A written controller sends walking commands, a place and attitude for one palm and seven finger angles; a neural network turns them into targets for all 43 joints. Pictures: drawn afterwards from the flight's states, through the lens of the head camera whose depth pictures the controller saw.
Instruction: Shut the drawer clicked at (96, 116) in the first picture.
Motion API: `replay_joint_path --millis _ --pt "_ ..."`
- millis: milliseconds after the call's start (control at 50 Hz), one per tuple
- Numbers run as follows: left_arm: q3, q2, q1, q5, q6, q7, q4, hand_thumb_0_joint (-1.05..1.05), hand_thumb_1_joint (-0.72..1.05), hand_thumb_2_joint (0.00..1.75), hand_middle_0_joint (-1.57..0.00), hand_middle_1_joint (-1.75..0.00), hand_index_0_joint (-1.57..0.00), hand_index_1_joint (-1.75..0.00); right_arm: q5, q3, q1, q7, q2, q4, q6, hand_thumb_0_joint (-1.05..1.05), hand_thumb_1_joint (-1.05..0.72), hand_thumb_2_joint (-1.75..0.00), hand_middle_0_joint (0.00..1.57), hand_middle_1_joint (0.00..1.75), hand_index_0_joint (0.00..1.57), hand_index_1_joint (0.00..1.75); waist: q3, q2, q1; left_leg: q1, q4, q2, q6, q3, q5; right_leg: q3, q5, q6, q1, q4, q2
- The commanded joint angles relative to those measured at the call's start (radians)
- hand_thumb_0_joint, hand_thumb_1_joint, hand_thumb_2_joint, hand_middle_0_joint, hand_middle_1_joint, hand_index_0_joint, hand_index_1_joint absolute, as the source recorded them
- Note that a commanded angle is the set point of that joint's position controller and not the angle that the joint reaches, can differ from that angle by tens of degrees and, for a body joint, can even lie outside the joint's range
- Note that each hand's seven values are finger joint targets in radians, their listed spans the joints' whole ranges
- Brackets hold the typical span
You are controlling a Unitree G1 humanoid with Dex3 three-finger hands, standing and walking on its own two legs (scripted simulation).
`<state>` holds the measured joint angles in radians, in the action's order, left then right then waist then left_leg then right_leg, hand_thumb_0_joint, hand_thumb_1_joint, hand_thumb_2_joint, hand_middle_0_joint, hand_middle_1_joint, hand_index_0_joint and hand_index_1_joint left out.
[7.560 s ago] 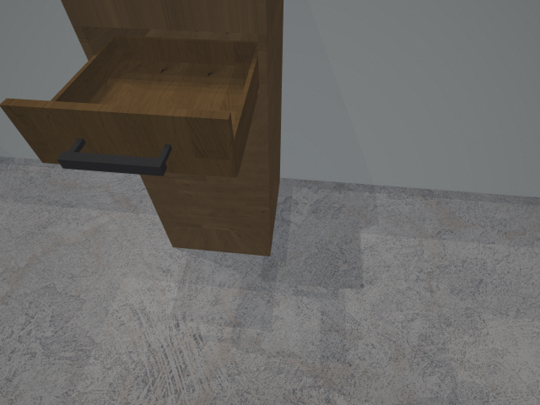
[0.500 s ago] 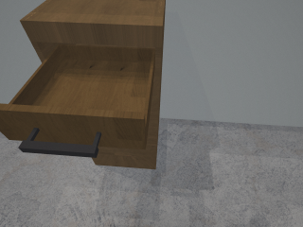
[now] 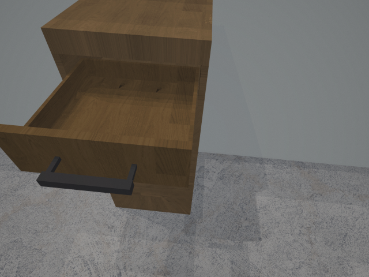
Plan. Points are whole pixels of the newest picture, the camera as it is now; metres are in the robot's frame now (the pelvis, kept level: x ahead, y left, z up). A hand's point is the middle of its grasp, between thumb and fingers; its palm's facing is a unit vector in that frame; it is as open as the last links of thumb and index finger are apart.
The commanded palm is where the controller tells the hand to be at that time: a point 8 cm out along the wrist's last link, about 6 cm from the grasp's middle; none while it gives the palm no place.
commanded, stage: come to a stop and stand still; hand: left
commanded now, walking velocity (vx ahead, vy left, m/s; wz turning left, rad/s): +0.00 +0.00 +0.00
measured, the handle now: (90, 174) +0.28 +0.21 +0.10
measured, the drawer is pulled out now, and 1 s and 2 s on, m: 0.30 0.30 0.30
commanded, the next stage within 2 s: look again from close up in 0.06 s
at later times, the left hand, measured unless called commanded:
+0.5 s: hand out of the picture -0.03 +0.17 -0.18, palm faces +0.02 -0.99 -0.14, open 7.4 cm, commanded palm none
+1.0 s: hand (98, 255) +0.17 +0.19 -0.01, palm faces +0.20 -0.97 -0.14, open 6.9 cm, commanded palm +0.09 +0.22 -0.03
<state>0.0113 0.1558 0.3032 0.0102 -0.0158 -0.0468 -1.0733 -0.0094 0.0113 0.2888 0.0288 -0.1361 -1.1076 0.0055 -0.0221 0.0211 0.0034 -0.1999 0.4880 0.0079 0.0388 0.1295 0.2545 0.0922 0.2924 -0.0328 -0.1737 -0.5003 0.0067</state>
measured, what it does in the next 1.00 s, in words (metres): stands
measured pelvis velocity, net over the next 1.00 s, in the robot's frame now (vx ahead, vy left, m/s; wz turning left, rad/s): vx -0.01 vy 0.02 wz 0.05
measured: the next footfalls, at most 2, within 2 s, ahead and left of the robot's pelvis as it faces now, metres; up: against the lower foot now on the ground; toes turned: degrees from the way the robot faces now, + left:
none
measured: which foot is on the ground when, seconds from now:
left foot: down 0.00-1.00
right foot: down 0.00-1.00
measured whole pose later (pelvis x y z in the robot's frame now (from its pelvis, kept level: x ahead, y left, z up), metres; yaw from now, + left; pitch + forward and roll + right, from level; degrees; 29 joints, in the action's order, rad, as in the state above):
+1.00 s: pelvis -0.01 +0.02 -0.01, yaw +3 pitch +2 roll +0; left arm 0.03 0.19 0.54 -0.14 -0.09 -0.12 0.01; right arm 0.04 -0.01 0.35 0.06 -0.26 -0.79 0.30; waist 0.08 -0.03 0.05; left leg -0.36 0.62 -0.03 0.06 0.10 0.30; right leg 0.11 0.36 -0.01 -0.32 -0.65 0.05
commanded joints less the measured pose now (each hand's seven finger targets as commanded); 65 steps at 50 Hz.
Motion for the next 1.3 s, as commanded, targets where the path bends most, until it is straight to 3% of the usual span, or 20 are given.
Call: replay_joint_path --millis 0,200,720,760,780,800,820,840,880,900,940,980,1000,1020,1040,1060,1120,1200,1220,1280 --pt "-0.017 0.080 0.082 0.003 -0.009 -0.002 0.021 0.00 0.90 0.90 -0.20 -0.30 -0.20 -0.30 -0.002 -0.016 0.039 -0.003 -0.096 0.027 0.016 0.00 -0.90 -0.90 0.20 0.30 0.20 0.30 -0.058 -0.013 -0.004 -0.012 -0.113 0.105 0.001 -0.136 -0.091 -0.132 -0.142 -0.015 -0.065 0.110 0.109" --pt "-0.015 0.066 0.104 0.004 -0.007 0.001 0.008 0.00 0.90 0.90 -0.20 -0.30 -0.20 -0.30 -0.001 -0.016 0.034 -0.004 -0.093 0.010 0.014 0.00 -0.90 -0.90 0.20 0.30 0.20 0.30 -0.085 -0.024 -0.005 -0.021 -0.154 0.105 0.003 -0.146 -0.006 -0.129 -0.086 -0.012 -0.085 0.135 0.108" --pt "-0.018 0.028 0.149 0.006 -0.009 -0.001 -0.008 0.00 0.90 0.90 -0.20 -0.30 -0.20 -0.30 0.002 -0.018 0.080 0.001 -0.064 -0.019 0.022 0.00 -0.90 -0.90 0.20 0.30 0.20 0.30 -0.064 -0.011 -0.005 0.000 -0.174 0.114 0.013 -0.153 -0.052 -0.116 -0.131 -0.006 -0.078 0.119 0.102" --pt "-0.007 0.072 0.148 0.021 -0.016 -0.032 -0.038 0.00 0.90 0.90 -0.20 -0.30 -0.20 -0.30 0.007 -0.019 -0.015 -0.006 -0.122 0.065 0.026 0.00 -0.90 -0.90 0.20 0.30 0.20 0.30 -0.114 -0.040 -0.023 -0.081 -0.005 0.134 -0.014 -0.125 -0.171 -0.134 -0.210 0.002 -0.107 0.137 0.131" --pt "-0.043 0.234 -0.546 -0.181 -0.206 -0.030 1.541 0.00 0.90 0.90 -0.22 -0.32 -0.22 -0.32 0.036 -0.047 0.023 0.030 -0.308 0.462 0.170 0.00 -0.90 -0.90 0.20 0.30 0.20 0.30 0.413 -0.240 0.138 0.234 -0.083 0.022 -0.033 -0.155 -0.170 -0.038 -0.192 0.005 -0.036 0.022 0.017" --pt "-0.057 0.201 -0.215 -0.115 -0.153 -0.092 1.364 0.00 0.90 0.90 -0.24 -0.34 -0.24 -0.34 0.051 -0.005 -0.059 0.050 -0.214 0.386 0.277 0.00 -0.90 -0.90 0.20 0.30 0.20 0.30 0.435 -0.293 0.025 0.228 -0.129 0.080 -0.058 -0.197 -0.184 -0.029 -0.033 -0.014 -0.084 -0.078 0.008" --pt "0.030 0.043 0.104 -0.123 -0.015 -0.139 1.195 0.00 0.90 0.90 -0.26 -0.37 -0.26 -0.37 0.068 -0.032 -0.057 0.047 -0.162 0.390 0.313 0.00 -0.90 -0.90 0.20 0.30 0.20 0.30 0.240 -0.238 0.028 0.079 -0.188 0.094 -0.095 -0.233 -0.085 -0.004 0.085 0.001 -0.187 -0.120 0.008" --pt "0.139 -0.085 0.127 -0.135 0.035 -0.132 1.179 0.00 0.90 0.90 -0.28 -0.39 -0.28 -0.39 0.082 -0.021 -0.016 0.044 -0.171 0.364 0.334 0.00 -0.90 -0.90 0.20 0.30 0.20 0.30 0.106 -0.154 0.041 -0.005 -0.170 0.070 -0.062 -0.222 0.026 -0.006 0.040 0.003 -0.218 -0.103 0.004" --pt "0.156 -0.055 0.126 -0.158 -0.030 -0.106 1.335 0.00 0.90 0.90 -0.32 -0.43 -0.32 -0.43 0.078 -0.037 -0.048 0.049 -0.240 0.438 0.382 0.00 -0.90 -0.90 0.20 0.30 0.20 0.30 0.033 -0.069 0.057 -0.096 -0.096 0.050 -0.032 -0.232 0.151 -0.001 0.046 0.007 -0.229 -0.025 0.003" --pt "0.150 -0.050 0.143 -0.149 -0.065 -0.094 1.331 0.00 0.90 0.90 -0.34 -0.45 -0.34 -0.45 0.059 -0.040 -0.049 0.047 -0.245 0.463 0.391 0.00 -0.90 -0.90 0.20 0.30 0.20 0.30 0.016 0.048 0.078 -0.130 -0.045 0.036 -0.023 -0.235 0.144 0.010 0.063 0.009 -0.260 -0.020 -0.002" --pt "0.118 -0.076 0.285 -0.146 -0.148 -0.034 1.213 0.00 0.90 0.90 -0.38 -0.50 -0.38 -0.50 0.041 -0.065 -0.070 0.022 -0.245 0.517 0.387 0.00 -0.90 -0.90 0.20 0.30 0.20 0.30 0.002 0.206 0.041 -0.199 0.038 0.024 -0.031 -0.205 0.107 0.019 0.134 0.008 -0.324 -0.048 -0.013" --pt "0.066 -0.081 0.479 -0.187 -0.269 0.085 1.138 0.00 0.90 0.90 -0.42 -0.54 -0.42 -0.54 0.034 -0.082 -0.123 -0.016 -0.237 0.580 0.362 0.00 -0.90 -0.90 0.20 0.30 0.20 0.30 0.015 0.228 -0.020 -0.290 0.124 0.013 -0.046 -0.163 0.053 0.029 0.142 0.002 -0.364 -0.118 -0.014" --pt "0.007 -0.046 0.541 -0.200 -0.337 0.148 1.117 0.00 0.90 0.90 -0.44 -0.56 -0.44 -0.56 0.031 -0.094 -0.144 -0.034 -0.236 0.602 0.340 0.00 -0.90 -0.90 0.20 0.30 0.20 0.30 0.044 0.219 -0.038 -0.318 0.164 0.007 -0.054 -0.142 0.017 0.022 0.103 -0.003 -0.358 -0.152 -0.014" --pt "-0.106 0.038 0.601 -0.197 -0.398 0.198 1.077 0.00 0.90 0.90 -0.46 -0.58 -0.46 -0.58 0.033 -0.111 -0.163 -0.055 -0.238 0.616 0.310 0.00 -0.90 -0.90 0.20 0.30 0.20 0.30 0.054 0.142 -0.066 -0.325 0.192 0.001 -0.066 -0.126 -0.022 0.010 0.037 -0.015 -0.332 -0.178 -0.007" --pt "-0.135 0.081 0.575 -0.198 -0.468 0.259 1.129 0.00 0.90 0.90 -0.48 -0.60 -0.48 -0.60 0.027 -0.117 -0.191 -0.070 -0.243 0.658 0.285 0.00 -0.90 -0.90 0.20 0.30 0.20 0.30 0.072 0.079 -0.056 -0.336 0.229 -0.009 -0.065 -0.112 -0.046 0.005 -0.025 -0.020 -0.329 -0.222 -0.004" --pt "-0.192 0.142 0.563 -0.187 -0.492 0.277 1.178 0.00 0.90 0.90 -0.50 -0.62 -0.50 -0.62 0.028 -0.124 -0.220 -0.071 -0.237 0.700 0.263 0.00 -0.90 -0.90 0.20 0.30 0.20 0.30 0.103 0.031 -0.074 -0.354 0.252 -0.015 -0.050 -0.094 -0.059 -0.008 -0.066 -0.021 -0.319 -0.257 0.000" --pt "-0.238 0.168 0.544 -0.217 -0.451 0.270 1.371 0.00 0.90 0.90 -0.56 -0.69 -0.56 -0.69 0.043 -0.113 -0.231 -0.053 -0.203 0.768 0.195 0.00 -0.90 -0.90 0.20 0.30 0.20 0.30 0.195 -0.096 -0.096 -0.348 0.269 -0.018 -0.031 -0.080 -0.075 -0.036 -0.123 -0.020 -0.281 -0.292 0.000" --pt "-0.212 0.140 0.377 -0.272 -0.488 0.246 1.582 0.00 0.90 0.90 -0.64 -0.78 -0.64 -0.78 0.046 -0.096 -0.163 -0.017 -0.178 0.790 0.184 0.00 -0.90 -0.90 0.20 0.30 0.20 0.30 0.221 -0.126 -0.015 -0.321 0.333 -0.007 -0.010 -0.109 -0.055 -0.083 -0.098 0.002 -0.348 -0.248 -0.005" --pt "-0.181 0.145 0.292 -0.275 -0.516 0.255 1.642 0.00 0.90 0.90 -0.66 -0.80 -0.66 -0.80 0.043 -0.087 -0.134 -0.012 -0.191 0.786 0.194 0.00 -0.90 -0.90 0.20 0.30 0.20 0.30 0.211 -0.099 0.029 -0.317 0.356 -0.004 -0.003 -0.123 -0.036 -0.100 -0.072 0.011 -0.381 -0.231 -0.007" --pt "-0.112 0.137 0.195 -0.294 -0.555 0.339 1.609 0.00 0.90 0.90 -0.72 -0.86 -0.72 -0.86 0.053 -0.069 -0.127 0.000 -0.209 0.757 0.251 0.00 -0.90 -0.90 0.20 0.30 0.20 0.30 0.149 -0.069 0.085 -0.331 0.394 0.000 0.006 -0.146 0.033 -0.148 0.032 0.027 -0.442 -0.165 0.006"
